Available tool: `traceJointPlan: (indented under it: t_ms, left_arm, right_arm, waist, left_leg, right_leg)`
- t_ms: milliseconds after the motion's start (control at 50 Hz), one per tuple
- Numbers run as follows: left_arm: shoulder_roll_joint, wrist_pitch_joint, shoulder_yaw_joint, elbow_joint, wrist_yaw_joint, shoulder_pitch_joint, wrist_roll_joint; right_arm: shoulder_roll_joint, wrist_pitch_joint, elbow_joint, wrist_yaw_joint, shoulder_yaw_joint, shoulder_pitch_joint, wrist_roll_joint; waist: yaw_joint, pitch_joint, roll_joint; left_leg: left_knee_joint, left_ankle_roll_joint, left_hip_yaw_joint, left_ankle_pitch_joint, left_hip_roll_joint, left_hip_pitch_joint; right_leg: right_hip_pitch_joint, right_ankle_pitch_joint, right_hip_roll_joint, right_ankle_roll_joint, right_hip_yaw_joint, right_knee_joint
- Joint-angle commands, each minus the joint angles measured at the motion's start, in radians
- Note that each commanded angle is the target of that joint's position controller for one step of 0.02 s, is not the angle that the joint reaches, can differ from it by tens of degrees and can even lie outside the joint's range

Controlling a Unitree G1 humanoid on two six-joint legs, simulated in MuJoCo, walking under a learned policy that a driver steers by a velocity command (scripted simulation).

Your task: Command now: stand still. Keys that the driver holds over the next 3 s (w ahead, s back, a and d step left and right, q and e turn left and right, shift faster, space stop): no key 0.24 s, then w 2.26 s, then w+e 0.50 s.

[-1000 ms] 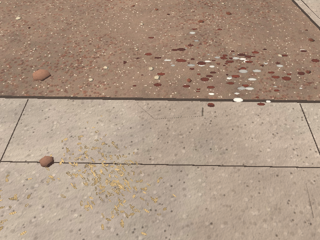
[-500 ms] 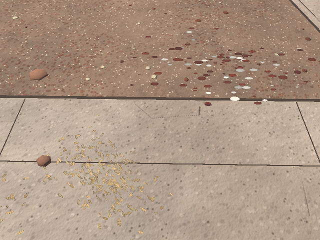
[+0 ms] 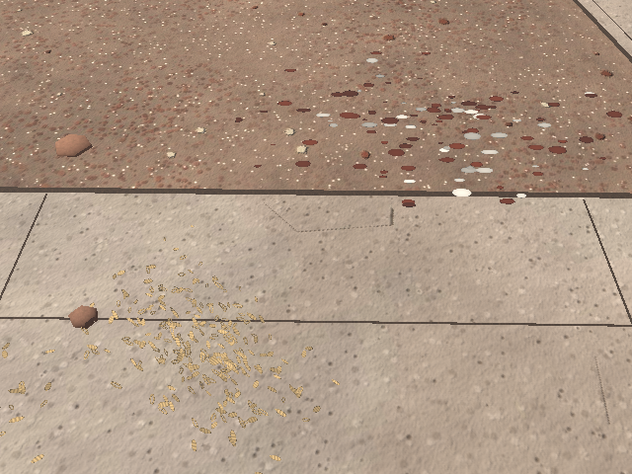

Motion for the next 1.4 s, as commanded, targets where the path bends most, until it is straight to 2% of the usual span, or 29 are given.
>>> traceJointPlan:
  t_ms: [20, 240, 280, 300, 340, 360, 400, 460, 520, 540, 560, 580, 600, 620, 680, 800, 920, 960, 1000, 1020, 1040, 1060, 1080, 1100, 1120, 1160, 1220, 1280, 1400]
  left_arm:
    - [0.093, -0.005, 0.015, -0.015, 0.003, 0.070, -0.001]
    - [0.083, -0.005, 0.016, -0.016, 0.003, 0.091, -0.002]
    - [0.089, -0.001, 0.020, -0.003, 0.007, 0.115, -0.006]
    - [0.125, 0.002, 0.032, -0.010, 0.012, 0.114, -0.014]
    - [0.187, -0.005, 0.054, -0.016, 0.014, 0.161, -0.025]
    - [0.214, -0.014, 0.066, -0.022, 0.015, 0.160, -0.025]
    - [0.194, -0.034, 0.068, -0.042, 0.010, 0.136, -0.015]
    - [0.186, -0.041, 0.069, -0.076, 0.001, 0.075, -0.038]
    - [0.184, -0.033, 0.065, -0.095, -0.005, 0.050, -0.041]
    - [0.125, -0.042, 0.047, -0.116, -0.013, 0.014, -0.030]
    - [0.040, -0.064, 0.027, -0.156, -0.016, 0.022, -0.023]
    - [0.085, -0.079, 0.037, -0.169, -0.017, 0.002, -0.049]
    - [0.124, -0.092, 0.044, -0.187, -0.024, -0.045, -0.062]
    - [0.130, -0.098, 0.047, -0.180, -0.027, -0.045, -0.055]
    - [0.145, -0.095, 0.066, -0.169, -0.035, -0.048, -0.027]
    - [0.078, -0.083, 0.040, -0.265, -0.047, -0.297, -0.023]
    - [0.106, -0.092, 0.035, -0.331, -0.077, -0.431, -0.034]
    - [0.147, -0.097, 0.053, -0.324, -0.081, -0.365, -0.032]
    - [0.222, -0.091, 0.096, -0.247, -0.070, -0.088, -0.036]
    - [0.290, -0.084, 0.115, -0.207, -0.059, 0.097, -0.024]
    - [0.351, -0.082, 0.124, -0.177, -0.067, 0.170, -0.008]
    - [0.250, -0.081, 0.098, -0.174, -0.067, 0.145, -0.012]
    - [0.209, -0.086, 0.085, -0.190, -0.063, 0.035, -0.016]
    - [0.181, -0.092, 0.075, -0.213, -0.064, -0.063, -0.013]
    - [0.154, -0.097, 0.067, -0.218, -0.070, -0.114, -0.002]
    - [0.120, -0.103, 0.057, -0.200, -0.077, -0.128, 0.007]
    - [0.159, -0.106, 0.064, -0.168, -0.063, -0.078, 0.001]
    - [0.189, -0.098, 0.071, -0.154, -0.041, -0.023, -0.001]
    - [0.214, -0.082, 0.075, -0.116, -0.029, 0.099, -0.021]
  right_arm:
    - [-0.096, -0.005, -0.018, -0.004, -0.013, 0.040, 0.000]
    - [-0.088, -0.006, -0.017, -0.006, -0.011, 0.063, 0.001]
    - [-0.070, -0.005, -0.007, -0.007, -0.008, 0.083, 0.004]
    - [-0.075, -0.008, -0.013, -0.008, -0.011, 0.077, 0.008]
    - [-0.066, -0.033, -0.052, 0.001, -0.009, 0.020, 0.010]
    - [-0.061, -0.051, -0.072, 0.009, -0.007, -0.009, 0.013]
    - [-0.073, -0.079, -0.092, 0.025, -0.014, -0.030, 0.023]
    - [-0.073, -0.108, -0.094, 0.040, -0.021, -0.002, 0.035]
    - [-0.077, -0.103, 0.001, 0.043, -0.046, 0.229, 0.027]
    - [-0.134, -0.102, 0.016, 0.037, -0.064, 0.350, 0.024]
    - [-0.269, -0.108, 0.020, 0.042, -0.088, 0.474, 0.023]
    - [-0.212, -0.123, 0.018, 0.048, -0.068, 0.414, 0.004]
    - [-0.153, -0.136, -0.023, 0.052, -0.049, 0.299, 0.004]
    - [-0.131, -0.140, -0.053, 0.059, -0.038, 0.218, 0.003]
    - [-0.086, -0.125, -0.069, 0.062, -0.018, 0.210, 0.001]
    - [-0.146, -0.106, -0.080, 0.028, -0.023, 0.283, -0.005]
    - [-0.161, -0.098, -0.070, 0.022, -0.036, 0.334, 0.015]
    - [-0.185, -0.089, -0.082, 0.021, -0.046, 0.307, 0.009]
    - [-0.189, -0.072, -0.099, 0.023, -0.048, 0.273, -0.003]
    - [-0.158, -0.073, -0.128, 0.028, -0.033, 0.271, -0.016]
    - [0.020, -0.098, -0.129, 0.046, 0.013, 0.428, -0.007]
    - [-0.081, -0.130, -0.120, 0.053, -0.010, 0.351, 0.024]
    - [-0.147, -0.147, -0.167, 0.053, -0.028, 0.227, 0.050]
    - [-0.159, -0.154, -0.186, 0.044, -0.031, 0.157, 0.047]
    - [-0.157, -0.148, -0.189, 0.035, -0.041, 0.131, 0.033]
    - [-0.108, -0.118, -0.183, 0.030, -0.044, 0.182, 0.022]
    - [-0.098, -0.095, -0.214, 0.025, -0.048, 0.124, 0.015]
    - [-0.109, -0.097, -0.263, 0.029, -0.051, -0.013, 0.003]
    - [-0.092, -0.110, -0.325, 0.056, -0.034, -0.233, 0.016]
  waist:
    - [0.000, 0.015, -0.005]
    - [0.000, 0.020, -0.005]
    - [0.004, 0.011, -0.029]
    - [0.011, 0.037, -0.066]
    - [0.042, 0.100, -0.162]
    - [0.049, 0.140, -0.183]
    - [0.038, 0.167, -0.147]
    - [-0.004, 0.116, -0.112]
    - [-0.096, 0.035, -0.062]
    - [-0.146, -0.001, 0.107]
    - [-0.155, -0.070, 0.341]
    - [-0.114, -0.021, 0.222]
    - [-0.079, 0.067, 0.121]
    - [-0.049, 0.081, 0.083]
    - [-0.024, 0.068, 0.089]
    - [-0.068, 0.095, 0.064]
    - [-0.063, 0.118, 0.079]
    - [-0.006, 0.044, 0.107]
    - [0.137, -0.138, 0.131]
    - [0.194, -0.278, 0.041]
    - [0.097, -0.472, -0.265]
    - [0.132, -0.428, -0.194]
    - [0.108, -0.232, -0.160]
    - [0.073, -0.152, -0.042]
    - [0.036, -0.096, -0.003]
    - [-0.023, -0.074, -0.047]
    - [-0.036, -0.009, -0.054]
    - [-0.006, 0.020, -0.039]
    - [0.070, 0.045, -0.045]
  left_leg:
    - [-0.058, 0.033, 0.000, 0.131, 0.015, 0.027]
    - [-0.056, 0.029, 0.002, 0.134, 0.016, 0.024]
    - [-0.022, 0.032, 0.047, -0.073, -0.025, 0.010]
    - [0.039, 0.039, 0.084, -0.218, -0.056, -0.042]
    - [0.215, 0.051, 0.119, -0.255, -0.050, -0.204]
    - [0.313, 0.060, 0.101, -0.208, -0.001, -0.247]
    - [0.420, 0.081, 0.060, -0.263, 0.062, -0.359]
    - [0.172, 0.097, 0.103, -0.202, 0.062, -0.208]
    - [0.006, 0.067, 0.169, -0.009, -0.029, 0.219]
    - [-0.120, 0.119, -0.084, -0.125, 0.139, 0.337]
    - [-0.279, 0.273, -0.536, -0.235, 0.373, 0.464]
    - [-0.330, 0.332, -0.688, -0.426, 0.438, 0.388]
    - [-0.330, 0.295, -0.582, -0.433, 0.403, 0.318]
    - [-0.332, 0.256, -0.449, -0.329, 0.346, 0.278]
    - [-0.350, 0.183, -0.175, 0.022, 0.229, 0.218]
    - [-0.381, 0.198, -0.026, 0.272, 0.191, 0.162]
    - [-0.351, 0.187, 0.015, 0.366, 0.248, 0.278]
    - [-0.238, 0.165, 0.033, 0.663, 0.261, 0.343]
    - [0.094, 0.125, 0.081, 0.923, 0.209, 0.288]
    - [0.408, 0.099, 0.100, 0.624, 0.158, 0.040]
    - [0.789, 0.040, 0.054, -0.212, -0.052, -0.329]
    - [0.919, 0.064, -0.072, -0.312, -0.025, -0.441]
    - [0.940, 0.081, -0.037, -0.244, 0.030, -0.520]
    - [0.892, 0.086, -0.017, -0.143, 0.086, -0.473]
    - [0.832, 0.084, -0.001, -0.090, 0.120, -0.418]
    - [0.755, 0.084, -0.006, -0.055, 0.157, -0.314]
    - [0.634, 0.059, 0.017, -0.002, 0.178, -0.363]
    - [0.437, 0.035, 0.029, 0.176, 0.181, -0.455]
    - [0.120, 0.033, 0.087, 0.347, 0.111, -0.398]
  right_leg:
    - [-0.063, 0.102, -0.043, -0.012, 0.039, -0.105]
    - [-0.062, 0.112, -0.043, -0.015, 0.040, -0.105]
    - [-0.063, -0.156, -0.036, -0.031, 0.050, -0.136]
    - [-0.079, -0.337, -0.060, -0.063, 0.097, -0.162]
    - [-0.067, -0.589, -0.230, -0.165, 0.332, -0.289]
    - [-0.091, -0.591, -0.326, -0.219, 0.452, -0.341]
    - [-0.043, -0.462, -0.377, -0.245, 0.498, -0.355]
    - [-0.040, -0.260, -0.278, -0.163, 0.299, -0.297]
    - [-0.252, -0.142, -0.150, -0.118, 0.136, -0.098]
    - [-0.363, -0.060, -0.064, -0.064, 0.026, 0.209]
    - [-0.569, -0.237, 0.042, -0.025, -0.026, 0.522]
    - [-0.668, -0.263, -0.011, -0.043, 0.076, 0.723]
    - [-0.727, -0.158, -0.071, -0.071, 0.104, 0.783]
    - [-0.716, -0.055, -0.107, -0.079, 0.090, 0.768]
    - [-0.604, 0.101, -0.149, -0.052, 0.045, 0.617]
    - [-0.567, 0.283, -0.113, 0.007, -0.030, 0.269]
    - [-0.489, 0.314, -0.075, -0.038, -0.036, 0.071]
    - [-0.367, 0.257, -0.034, -0.071, -0.055, 0.060]
    - [0.000, 0.239, 0.018, -0.122, -0.085, 0.065]
    - [0.333, 0.198, -0.168, -0.184, 0.130, 0.093]
    - [0.664, -0.050, -0.430, -0.370, 0.674, -0.054]
    - [0.613, -0.139, -0.404, -0.336, 0.789, -0.184]
    - [0.450, -0.074, -0.374, -0.281, 0.614, -0.199]
    - [0.268, 0.061, -0.341, -0.253, 0.475, -0.226]
    - [0.123, 0.174, -0.302, -0.234, 0.367, -0.249]
    - [-0.007, 0.210, -0.252, -0.224, 0.257, -0.307]
    - [-0.079, 0.238, -0.241, -0.242, 0.179, -0.369]
    - [-0.038, 0.262, -0.227, -0.227, 0.133, -0.386]
    - [0.062, 0.265, -0.215, -0.184, 0.059, -0.360]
